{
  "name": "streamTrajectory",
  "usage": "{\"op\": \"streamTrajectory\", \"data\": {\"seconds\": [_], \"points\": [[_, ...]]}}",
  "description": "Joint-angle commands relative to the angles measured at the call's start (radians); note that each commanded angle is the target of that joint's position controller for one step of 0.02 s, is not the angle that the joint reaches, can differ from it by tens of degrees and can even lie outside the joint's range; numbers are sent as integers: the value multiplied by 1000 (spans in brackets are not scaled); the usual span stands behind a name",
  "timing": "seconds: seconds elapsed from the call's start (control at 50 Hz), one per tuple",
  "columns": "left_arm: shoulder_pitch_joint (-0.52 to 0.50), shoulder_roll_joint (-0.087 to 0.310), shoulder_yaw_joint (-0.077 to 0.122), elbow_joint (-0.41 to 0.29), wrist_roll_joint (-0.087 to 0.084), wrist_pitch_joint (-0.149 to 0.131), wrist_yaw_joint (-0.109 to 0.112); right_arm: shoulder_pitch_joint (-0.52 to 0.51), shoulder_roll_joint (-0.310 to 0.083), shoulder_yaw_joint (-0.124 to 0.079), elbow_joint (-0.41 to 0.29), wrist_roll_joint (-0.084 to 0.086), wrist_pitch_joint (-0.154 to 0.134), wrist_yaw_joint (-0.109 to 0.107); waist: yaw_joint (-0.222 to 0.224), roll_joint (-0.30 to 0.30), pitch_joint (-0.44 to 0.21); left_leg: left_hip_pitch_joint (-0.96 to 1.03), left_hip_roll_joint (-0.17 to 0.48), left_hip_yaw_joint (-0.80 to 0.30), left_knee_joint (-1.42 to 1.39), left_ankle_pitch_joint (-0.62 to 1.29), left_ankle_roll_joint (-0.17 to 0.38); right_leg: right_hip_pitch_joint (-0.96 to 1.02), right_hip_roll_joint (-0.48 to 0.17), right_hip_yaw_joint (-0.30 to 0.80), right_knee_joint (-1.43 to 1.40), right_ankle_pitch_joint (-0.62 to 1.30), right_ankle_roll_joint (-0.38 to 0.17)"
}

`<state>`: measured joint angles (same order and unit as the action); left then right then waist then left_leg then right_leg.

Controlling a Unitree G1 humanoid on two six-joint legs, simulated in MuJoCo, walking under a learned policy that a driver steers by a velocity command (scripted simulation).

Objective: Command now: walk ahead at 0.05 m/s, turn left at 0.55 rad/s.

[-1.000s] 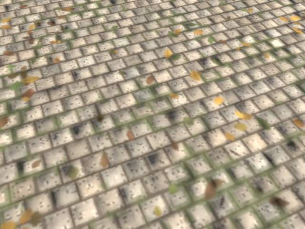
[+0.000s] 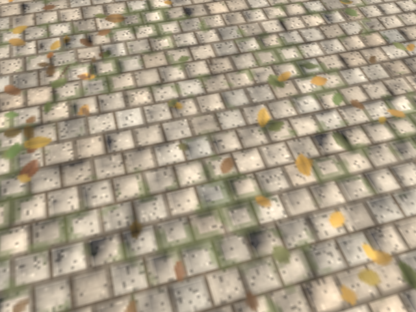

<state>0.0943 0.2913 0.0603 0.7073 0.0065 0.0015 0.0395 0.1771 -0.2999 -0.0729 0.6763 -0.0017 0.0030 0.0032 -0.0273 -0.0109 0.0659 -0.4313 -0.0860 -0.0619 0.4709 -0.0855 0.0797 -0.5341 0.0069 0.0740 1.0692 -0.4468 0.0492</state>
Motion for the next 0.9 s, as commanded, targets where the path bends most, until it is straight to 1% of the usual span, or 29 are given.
{"op": "streamTrajectory", "data": {"seconds": [0.02,0.1,0.18,0.22,0.24,0.26,0.28,0.3,0.32,0.34,0.36,0.38,0.4,0.44,0.46,0.5,0.54,0.6,0.64,0.66,0.68,0.7,0.72,0.74,0.76,0.78,0.8,0.84,0.9], "points": [[82,71,21,-32,3,-3,10,-10,-170,-49,-82,2,1,-26,34,109,-215,172,236,-305,-151,102,161,31,3,17,-124,60,23],[51,75,22,-35,-3,-5,4,-33,-171,-53,-103,6,22,-37,17,144,-200,131,207,-349,-163,-129,131,72,14,28,-245,126,33],[45,85,28,-40,-11,-27,-10,-25,-164,-54,-113,7,37,-33,2,176,-185,165,206,-427,-137,-151,118,121,28,30,-388,111,12],[86,87,34,-29,-15,-39,-20,-42,-159,-52,-121,16,45,-33,30,181,-181,162,185,-444,-98,-112,96,207,35,12,-550,173,-12],[118,99,42,-18,-12,-43,-23,-42,-149,-49,-123,23,49,-35,49,169,-178,128,154,-428,-63,-128,67,290,13,10,-662,248,-31],[143,162,58,-19,4,-41,-19,-13,-110,-38,-128,21,49,-34,38,61,-192,32,90,-354,63,-276,15,396,-148,136,-730,260,-88],[121,250,77,-16,34,-28,-15,-19,-92,-35,-164,28,40,-31,-5,-258,-130,-173,-77,-117,267,-469,-46,400,-333,376,-789,391,-235],[78,197,67,-48,51,-32,-15,-2,-171,-60,-149,5,26,-26,10,-247,-133,-194,-27,-104,528,-521,-93,353,-421,452,-792,480,-319],[29,146,51,-70,40,-32,-8,27,-204,-75,-121,12,27,-21,-8,-162,-133,-183,-5,-106,639,-461,-109,339,-379,354,-765,509,-297],[-7,118,44,-78,22,-29,-3,52,-187,-76,-93,16,37,-23,-20,-114,-118,-183,4,-87,691,-408,-128,341,-309,249,-742,506,-249],[-12,104,39,-80,5,-27,1,61,-162,-70,-84,14,48,-27,-11,-107,-109,-212,11,-77,747,-358,-146,367,-277,193,-728,511,-227],[-3,101,33,-79,1,-23,4,58,-132,-60,-85,17,55,-24,-2,-107,-98,-222,18,-60,772,-337,-160,371,-260,144,-725,553,-228],[12,105,34,-76,4,-17,6,37,-115,-53,-96,23,57,-21,11,-115,-90,-223,27,-28,748,-313,-170,377,-241,99,-731,566,-231],[59,120,40,-67,11,-6,12,-31,-94,-43,-129,31,55,-19,53,-149,-96,-247,53,7,644,-291,-186,457,-246,69,-730,584,-248],[78,132,45,-63,12,-1,13,-54,-89,-39,-142,30,54,-16,69,-160,-108,-240,68,14,593,-297,-192,490,-260,65,-726,596,-257],[79,159,55,-62,8,4,10,-68,-76,-30,-157,25,53,-8,78,-174,-129,-170,95,38,487,-318,-189,499,-282,39,-719,611,-263],[63,184,65,-64,2,7,1,-66,-76,-26,-165,23,54,0,78,-186,-139,-73,104,76,389,-327,-174,461,-297,7,-717,633,-264],[58,195,71,-56,-15,4,-12,-45,-95,-36,-166,25,62,10,69,-195,-139,13,94,115,247,-299,-141,453,-319,-13,-689,632,-254],[36,193,71,-50,-36,2,-15,11,-91,-42,-149,25,65,17,26,-178,-141,125,74,144,50,-167,-92,422,-309,-51,-619,605,-209],[68,167,65,-33,-40,-2,-17,51,-106,-52,-134,23,64,12,12,-136,-151,237,56,129,-56,-64,-58,362,-281,-95,-546,530,-156],[112,119,52,-23,-15,-6,-22,86,-173,-71,-134,23,60,0,19,42,-178,429,169,-52,-99,213,-5,182,-207,-181,-356,317,-66],[89,47,19,-72,45,-9,-30,76,-270,-81,-165,9,52,-15,46,356,-187,544,436,-383,-42,654,158,-107,-74,-204,-71,-236,26],[2,115,38,-87,17,-12,-19,112,-223,-67,-162,-29,29,-3,-53,259,-266,455,498,-422,-87,550,295,-129,-48,-61,85,-262,33],[-21,148,49,-79,-11,-5,-13,76,-193,-53,-147,-32,12,1,-32,179,-202,402,432,-325,-104,432,254,-128,-70,-37,133,-190,24],[-7,142,52,-64,-13,2,-8,17,-162,-45,-138,-15,4,-5,-2,146,-166,369,368,-257,-108,330,192,-129,-79,-28,109,-108,18],[9,139,53,-44,-6,10,-2,-23,-132,-32,-139,1,5,-10,13,135,-149,343,333,-215,-109,302,156,-113,-85,-24,86,-49,24],[33,136,54,-37,0,14,-1,-53,-126,-24,-139,4,6,-16,32,143,-145,297,310,-182,-113,336,148,-64,-74,-33,88,12,34],[70,113,47,-21,-5,14,-7,-66,-102,-12,-131,-8,5,-23,50,142,-165,278,285,-142,-120,336,146,5,-62,-43,37,80,44],[47,72,25,-23,-6,13,-12,-64,-96,-9,-113,-9,5,-26,30,146,-154,284,272,-135,-119,241,139,76,-71,-43,-180,98,42]]}}
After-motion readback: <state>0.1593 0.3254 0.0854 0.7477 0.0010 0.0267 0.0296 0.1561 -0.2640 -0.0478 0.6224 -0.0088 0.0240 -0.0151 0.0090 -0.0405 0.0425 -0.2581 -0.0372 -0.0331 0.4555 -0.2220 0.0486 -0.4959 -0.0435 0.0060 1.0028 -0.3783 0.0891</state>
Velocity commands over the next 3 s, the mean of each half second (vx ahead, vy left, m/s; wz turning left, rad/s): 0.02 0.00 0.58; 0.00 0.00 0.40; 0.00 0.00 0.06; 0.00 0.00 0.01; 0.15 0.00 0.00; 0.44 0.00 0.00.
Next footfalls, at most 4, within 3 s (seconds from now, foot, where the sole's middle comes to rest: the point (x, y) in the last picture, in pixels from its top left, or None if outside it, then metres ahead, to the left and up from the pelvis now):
0.26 right None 0.12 -0.16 -0.77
0.68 left None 0.02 0.09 -0.77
1.06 right None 0.13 -0.12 -0.77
2.94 right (169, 288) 0.49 0.11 -0.77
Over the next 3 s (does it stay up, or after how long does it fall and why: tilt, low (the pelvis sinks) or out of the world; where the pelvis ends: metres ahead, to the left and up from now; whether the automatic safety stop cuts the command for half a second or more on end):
stays up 0.31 0.11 -0.02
